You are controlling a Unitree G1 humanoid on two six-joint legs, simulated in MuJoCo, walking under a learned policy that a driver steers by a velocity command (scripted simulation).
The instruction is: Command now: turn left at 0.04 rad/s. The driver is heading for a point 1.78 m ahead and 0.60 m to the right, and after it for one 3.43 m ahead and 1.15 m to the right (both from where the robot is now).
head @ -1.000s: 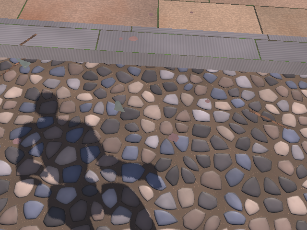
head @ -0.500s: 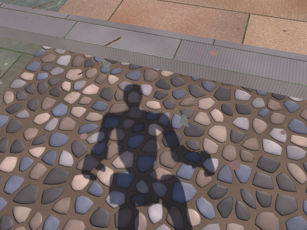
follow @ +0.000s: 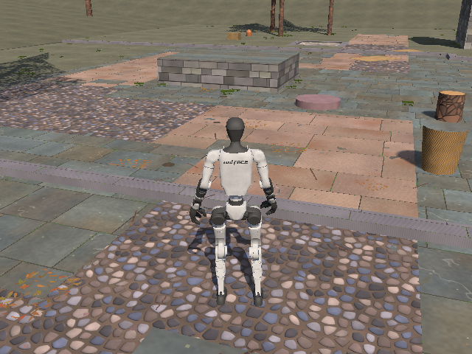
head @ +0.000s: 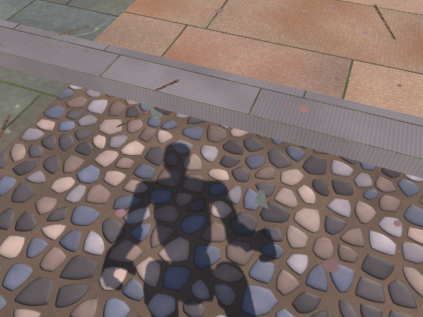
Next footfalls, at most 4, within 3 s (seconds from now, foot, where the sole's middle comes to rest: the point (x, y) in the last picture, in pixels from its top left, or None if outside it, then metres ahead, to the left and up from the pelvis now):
2.54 left None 0.43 0.07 -0.77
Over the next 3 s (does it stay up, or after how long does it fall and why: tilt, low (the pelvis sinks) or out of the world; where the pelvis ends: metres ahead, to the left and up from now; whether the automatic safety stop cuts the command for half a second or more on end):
stays up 0.50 -0.04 0.00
